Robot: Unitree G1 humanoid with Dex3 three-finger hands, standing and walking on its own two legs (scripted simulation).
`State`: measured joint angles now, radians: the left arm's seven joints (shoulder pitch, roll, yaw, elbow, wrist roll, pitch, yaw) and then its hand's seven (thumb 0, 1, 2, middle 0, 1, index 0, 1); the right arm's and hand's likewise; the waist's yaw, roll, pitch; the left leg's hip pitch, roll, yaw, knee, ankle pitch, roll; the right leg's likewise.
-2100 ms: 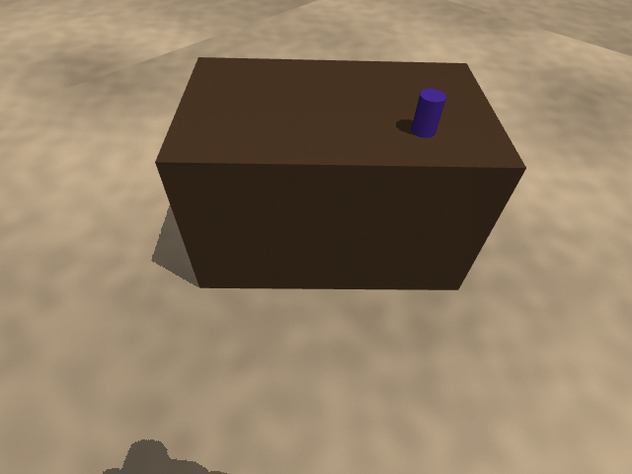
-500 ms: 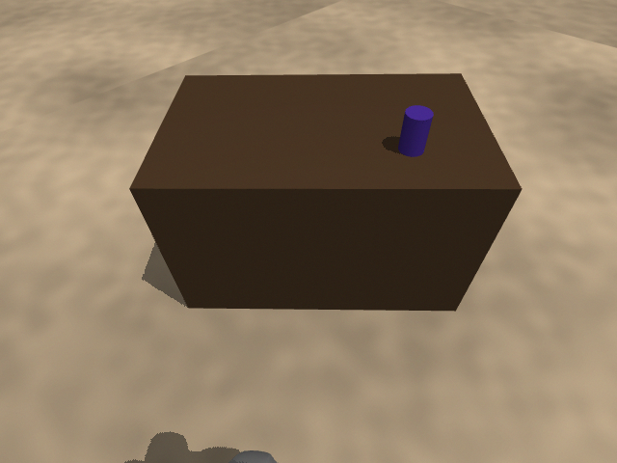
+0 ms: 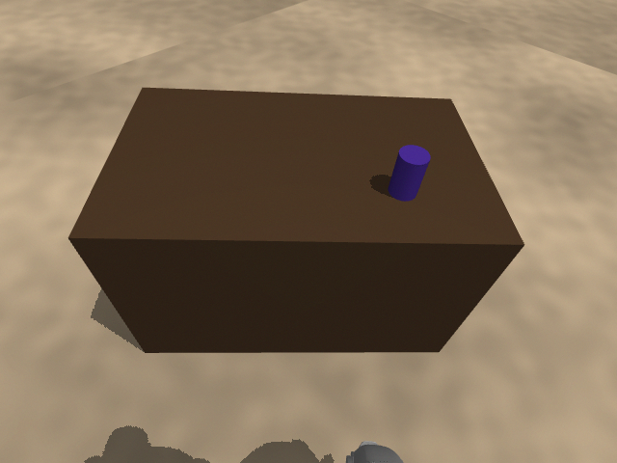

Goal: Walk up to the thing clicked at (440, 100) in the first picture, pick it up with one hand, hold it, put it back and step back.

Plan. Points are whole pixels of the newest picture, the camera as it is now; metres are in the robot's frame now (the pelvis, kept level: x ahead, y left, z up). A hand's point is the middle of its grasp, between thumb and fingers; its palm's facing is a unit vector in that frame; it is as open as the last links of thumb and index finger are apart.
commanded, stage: walk up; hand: right
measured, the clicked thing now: (408, 173) +0.75 -0.24 -0.11
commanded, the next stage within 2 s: stand in 1.98 s
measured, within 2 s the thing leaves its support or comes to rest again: neither
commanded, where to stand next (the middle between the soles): +0.27 -0.03 m, yaw +0 degrees
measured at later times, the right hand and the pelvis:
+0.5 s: hand (475, 387) +0.27 -0.28 -0.15, palm faces -0.09 +0.91 -0.40, open 7.4 cm; pelvis +0.17 -0.01 -0.02, yaw +1 degrees
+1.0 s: hand (468, 373) +0.29 -0.28 -0.16, palm faces -0.01 +0.95 -0.32, open 7.4 cm; pelvis +0.21 -0.02 +0.00, yaw -1 degrees
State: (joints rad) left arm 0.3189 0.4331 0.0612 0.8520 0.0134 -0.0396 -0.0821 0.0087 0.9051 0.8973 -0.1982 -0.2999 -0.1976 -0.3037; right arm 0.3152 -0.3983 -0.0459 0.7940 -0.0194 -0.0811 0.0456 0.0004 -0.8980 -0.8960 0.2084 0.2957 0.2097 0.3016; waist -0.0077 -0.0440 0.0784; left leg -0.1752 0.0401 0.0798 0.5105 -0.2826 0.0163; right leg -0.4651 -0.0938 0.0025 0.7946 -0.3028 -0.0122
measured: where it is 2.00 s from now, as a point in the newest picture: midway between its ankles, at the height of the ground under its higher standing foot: outside the picture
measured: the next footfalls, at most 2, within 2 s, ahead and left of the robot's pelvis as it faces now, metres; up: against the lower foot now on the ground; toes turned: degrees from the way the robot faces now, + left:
right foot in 0.10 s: +0.18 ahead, -0.16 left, +0.00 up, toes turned -4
left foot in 0.46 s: +0.30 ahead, +0.11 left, +0.00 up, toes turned +2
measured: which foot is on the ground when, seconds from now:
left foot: down 0.00-0.12, up 0.14-0.44, down 0.46-1.00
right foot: up 0.00-0.08, down 0.10-0.48, up 0.50-0.70, down 0.72-1.00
